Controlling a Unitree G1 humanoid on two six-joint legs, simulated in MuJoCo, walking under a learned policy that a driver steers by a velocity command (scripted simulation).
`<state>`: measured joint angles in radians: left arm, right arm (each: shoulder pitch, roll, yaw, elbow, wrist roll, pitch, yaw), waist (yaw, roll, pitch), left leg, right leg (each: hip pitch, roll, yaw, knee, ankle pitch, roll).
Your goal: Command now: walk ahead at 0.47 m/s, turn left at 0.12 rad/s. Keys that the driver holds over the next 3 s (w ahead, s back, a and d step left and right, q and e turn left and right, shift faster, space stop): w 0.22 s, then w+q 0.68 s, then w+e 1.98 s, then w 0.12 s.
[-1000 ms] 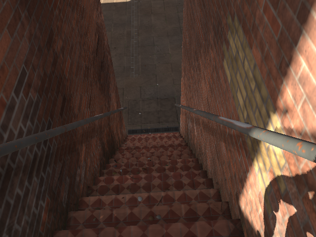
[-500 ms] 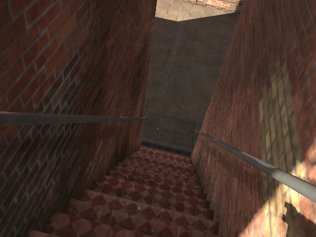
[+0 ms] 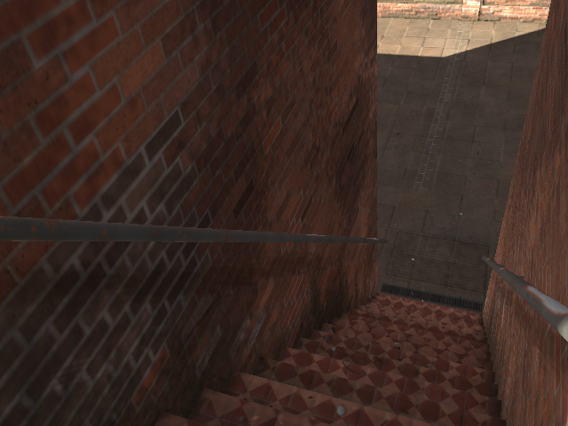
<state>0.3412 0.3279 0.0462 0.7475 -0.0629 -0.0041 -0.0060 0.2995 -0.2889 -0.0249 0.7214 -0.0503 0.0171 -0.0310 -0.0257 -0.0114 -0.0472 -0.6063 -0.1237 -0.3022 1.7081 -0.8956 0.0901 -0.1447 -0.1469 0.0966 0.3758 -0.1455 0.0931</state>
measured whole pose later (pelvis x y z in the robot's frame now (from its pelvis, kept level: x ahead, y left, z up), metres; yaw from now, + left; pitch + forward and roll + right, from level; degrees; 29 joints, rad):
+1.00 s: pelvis +0.45 +0.05 -0.32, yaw +19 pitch -1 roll -1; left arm 0.16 0.26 0.01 0.81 0.05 -0.01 0.00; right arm 0.40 -0.16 -0.02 1.01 0.02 -0.03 -0.04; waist -0.02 -0.09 -0.01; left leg -0.30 -0.14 -0.10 1.00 -0.66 0.10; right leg -0.67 -0.02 0.06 0.88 0.45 0.02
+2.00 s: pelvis +1.01 +0.11 -0.84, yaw -8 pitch -1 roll +4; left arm 0.00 0.28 0.04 0.70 0.04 0.06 -0.06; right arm 0.49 -0.21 -0.05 0.97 0.01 -0.09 -0.13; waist -0.07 -0.13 0.06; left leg -0.27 0.16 0.19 1.25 -0.91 -0.10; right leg -0.52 -0.04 0.09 0.65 0.54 -0.02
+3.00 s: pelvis +1.45 -0.09 -1.42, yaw -44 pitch +0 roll +3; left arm 0.21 0.22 0.02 0.94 -0.01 -0.03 -0.01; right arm 0.39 -0.20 -0.02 0.99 -0.04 -0.05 -0.03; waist -0.03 0.01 0.00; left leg -0.63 0.04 0.04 2.00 -0.76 0.12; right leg -0.35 0.03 -0.01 0.61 -0.25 -0.10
